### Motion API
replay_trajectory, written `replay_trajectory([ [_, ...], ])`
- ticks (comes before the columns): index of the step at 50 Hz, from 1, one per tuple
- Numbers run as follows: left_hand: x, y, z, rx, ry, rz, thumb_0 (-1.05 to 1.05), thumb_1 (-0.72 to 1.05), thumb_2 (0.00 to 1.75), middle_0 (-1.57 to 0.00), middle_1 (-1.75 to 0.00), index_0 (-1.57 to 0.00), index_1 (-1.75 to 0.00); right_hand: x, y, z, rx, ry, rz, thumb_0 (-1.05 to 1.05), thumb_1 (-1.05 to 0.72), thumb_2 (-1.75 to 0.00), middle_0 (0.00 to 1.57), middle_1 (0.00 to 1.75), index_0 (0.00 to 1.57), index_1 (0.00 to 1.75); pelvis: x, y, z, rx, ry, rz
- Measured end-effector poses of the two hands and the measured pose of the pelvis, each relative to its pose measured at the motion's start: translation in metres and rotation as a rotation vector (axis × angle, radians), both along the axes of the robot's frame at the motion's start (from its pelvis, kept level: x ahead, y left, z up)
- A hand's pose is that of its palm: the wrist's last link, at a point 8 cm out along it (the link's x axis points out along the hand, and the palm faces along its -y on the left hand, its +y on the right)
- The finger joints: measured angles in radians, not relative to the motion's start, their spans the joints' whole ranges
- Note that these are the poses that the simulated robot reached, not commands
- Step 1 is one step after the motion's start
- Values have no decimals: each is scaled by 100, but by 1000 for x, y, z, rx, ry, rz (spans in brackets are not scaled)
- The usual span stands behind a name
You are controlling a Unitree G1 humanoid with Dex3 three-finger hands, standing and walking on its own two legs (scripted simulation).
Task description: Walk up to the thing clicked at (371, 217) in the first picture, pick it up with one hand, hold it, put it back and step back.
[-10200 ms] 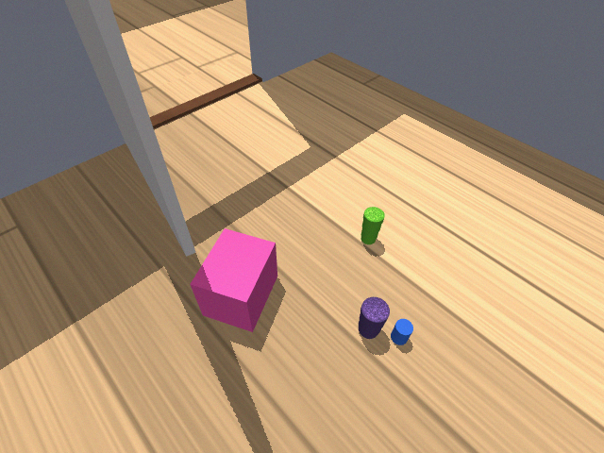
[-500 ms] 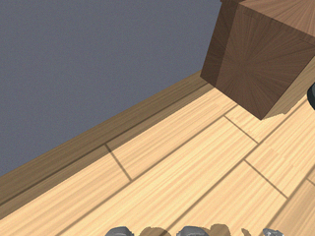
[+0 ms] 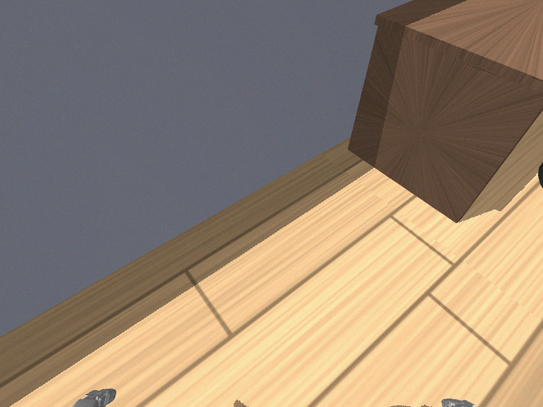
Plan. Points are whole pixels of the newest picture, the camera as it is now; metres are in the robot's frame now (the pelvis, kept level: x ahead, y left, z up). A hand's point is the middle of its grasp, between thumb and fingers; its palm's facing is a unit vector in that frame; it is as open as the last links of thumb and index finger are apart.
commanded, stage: walk up
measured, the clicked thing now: out of the picture -0.97 +0.93 -0.70
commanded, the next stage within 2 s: stand in 0.28 s
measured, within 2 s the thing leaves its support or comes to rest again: neither
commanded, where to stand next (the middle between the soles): +0.05 +0.00 m, yaw +1 degrees
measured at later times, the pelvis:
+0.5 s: pelvis +0.01 +0.00 +0.01, yaw +0 degrees
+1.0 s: pelvis +0.01 +0.00 +0.01, yaw +0 degrees
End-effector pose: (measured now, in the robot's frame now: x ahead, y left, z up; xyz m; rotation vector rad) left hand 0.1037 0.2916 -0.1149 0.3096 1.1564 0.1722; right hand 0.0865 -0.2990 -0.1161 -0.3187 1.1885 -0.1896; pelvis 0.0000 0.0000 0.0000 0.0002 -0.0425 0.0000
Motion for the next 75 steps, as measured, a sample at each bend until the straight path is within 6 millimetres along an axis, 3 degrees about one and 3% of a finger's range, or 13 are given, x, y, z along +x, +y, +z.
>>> replay_trajectory([
  [11,-5,-1,-2,-9,52,15,0,90,90,-20,-30,-20,-30,-4,-8,6,-22,33,-22,1,-90,-90,20,30,20,30,7,-1,4,-2,9,-1],
  [21,-16,4,-2,4,85,28,0,90,90,-20,-30,-20,-30,-2,1,2,2,48,-26,1,-90,-90,20,30,20,30,11,0,5,-1,10,-1],
  [35,-15,5,3,16,60,29,0,90,90,-20,-30,-20,-30,8,9,0,27,22,-13,1,-90,-90,20,30,20,30,11,0,6,1,5,3],
  [65,-22,1,0,9,71,35,0,90,90,-20,-30,-20,-30,-6,-1,0,13,52,-21,1,-90,-90,20,30,20,30,11,-4,5,1,5,15],
  [70,-21,5,3,22,-11,123,0,90,90,-21,-30,-20,-30,-11,-15,-3,-17,108,51,1,-90,-90,20,30,21,30,-2,-21,-1,3,25,130],
  [75,-44,-8,10,63,-76,182,0,90,90,-20,-30,-20,-30,4,-46,-16,-56,144,143,1,-90,-90,20,30,21,30,-11,-47,-11,13,37,205],
])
